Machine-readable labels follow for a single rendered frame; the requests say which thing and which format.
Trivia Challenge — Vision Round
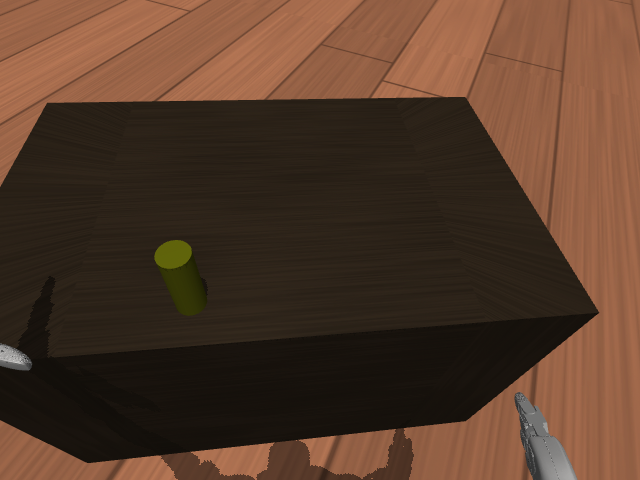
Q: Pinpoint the can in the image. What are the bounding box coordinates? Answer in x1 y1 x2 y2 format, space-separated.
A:
154 240 207 316

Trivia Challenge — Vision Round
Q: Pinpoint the right robot hand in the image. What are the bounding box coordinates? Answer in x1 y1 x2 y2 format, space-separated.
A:
515 392 578 480

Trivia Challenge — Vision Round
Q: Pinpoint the left robot hand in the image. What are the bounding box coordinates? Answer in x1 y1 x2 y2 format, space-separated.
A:
0 343 32 371

